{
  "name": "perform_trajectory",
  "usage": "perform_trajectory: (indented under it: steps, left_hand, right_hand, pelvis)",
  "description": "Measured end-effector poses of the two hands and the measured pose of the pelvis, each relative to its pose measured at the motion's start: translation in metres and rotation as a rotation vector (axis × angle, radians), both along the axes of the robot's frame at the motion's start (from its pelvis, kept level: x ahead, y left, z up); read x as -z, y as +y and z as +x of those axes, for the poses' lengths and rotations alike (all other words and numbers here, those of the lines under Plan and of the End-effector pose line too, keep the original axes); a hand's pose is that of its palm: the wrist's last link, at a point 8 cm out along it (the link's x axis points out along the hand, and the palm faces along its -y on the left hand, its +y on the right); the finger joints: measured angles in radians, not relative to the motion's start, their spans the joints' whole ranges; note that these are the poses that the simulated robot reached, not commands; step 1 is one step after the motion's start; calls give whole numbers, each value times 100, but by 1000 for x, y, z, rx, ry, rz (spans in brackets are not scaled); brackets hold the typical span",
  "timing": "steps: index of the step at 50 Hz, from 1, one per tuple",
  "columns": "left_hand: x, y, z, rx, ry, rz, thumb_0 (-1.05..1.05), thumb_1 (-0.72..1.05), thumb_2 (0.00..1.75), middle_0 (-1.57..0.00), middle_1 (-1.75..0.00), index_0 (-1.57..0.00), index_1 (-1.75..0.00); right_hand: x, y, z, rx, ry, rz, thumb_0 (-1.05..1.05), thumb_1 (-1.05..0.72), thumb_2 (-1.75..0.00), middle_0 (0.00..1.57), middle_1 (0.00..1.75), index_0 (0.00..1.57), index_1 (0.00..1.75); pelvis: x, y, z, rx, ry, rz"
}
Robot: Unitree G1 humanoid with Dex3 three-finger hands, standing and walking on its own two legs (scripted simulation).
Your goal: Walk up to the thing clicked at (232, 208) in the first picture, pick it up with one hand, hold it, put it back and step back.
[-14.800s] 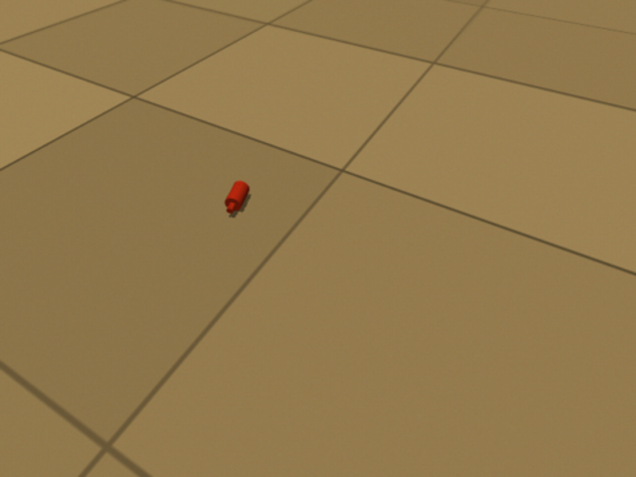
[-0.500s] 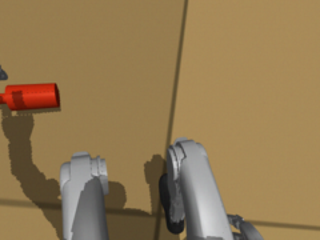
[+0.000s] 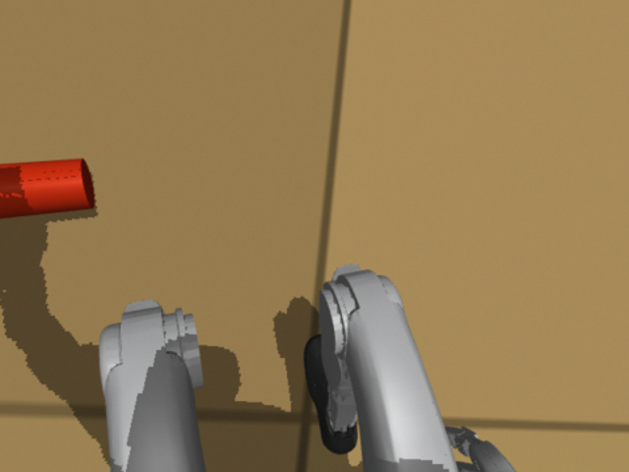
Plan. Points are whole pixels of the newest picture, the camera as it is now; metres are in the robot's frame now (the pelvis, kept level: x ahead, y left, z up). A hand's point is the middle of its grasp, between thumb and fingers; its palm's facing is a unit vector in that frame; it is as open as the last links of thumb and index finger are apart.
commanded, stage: rise first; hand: left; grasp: from above
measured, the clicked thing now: (23, 189) +0.50 +0.33 -0.30
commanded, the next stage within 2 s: approach in 1.16 s
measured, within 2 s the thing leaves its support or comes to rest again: neither
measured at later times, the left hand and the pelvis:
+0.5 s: hand out of the picture +0.45 +0.35 -0.18, palm faces -0.45 -0.07 -0.89, open 14.2 cm; pelvis +0.00 +0.00 -0.01, yaw -1 degrees
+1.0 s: hand out of the picture +0.46 +0.35 -0.18, palm faces -0.45 -0.06 -0.89, open 14.2 cm; pelvis +0.00 +0.00 -0.01, yaw -1 degrees
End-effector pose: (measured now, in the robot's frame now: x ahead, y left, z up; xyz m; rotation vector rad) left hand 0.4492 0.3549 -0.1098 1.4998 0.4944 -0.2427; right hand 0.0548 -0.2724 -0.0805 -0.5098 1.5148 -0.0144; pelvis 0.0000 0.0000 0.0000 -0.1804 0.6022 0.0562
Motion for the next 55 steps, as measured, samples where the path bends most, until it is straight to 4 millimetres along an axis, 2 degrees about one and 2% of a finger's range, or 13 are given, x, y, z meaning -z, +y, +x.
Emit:
perform_trajectory:
  steps: [16,36,55]
  left_hand:
    - [7,-2,6,9,-2,-3,0,-54,101,-11,-99,-9,-100]
    - [17,-5,13,16,-2,-6,0,-56,104,-9,-101,-7,-102]
    - [12,-5,16,10,-9,1,0,-56,104,-9,-101,-7,-102]
  right_hand:
    - [3,5,1,-5,-13,2,0,-91,-90,20,30,20,30]
    - [0,7,-18,12,10,-10,0,-91,-90,20,30,20,30]
    - [3,7,-16,2,-12,5,0,-91,-90,20,30,20,30]
  pelvis:
    - [5,3,-1,0,-7,-10]
    - [11,5,-4,7,-21,-22]
    - [12,3,-5,9,-24,-19]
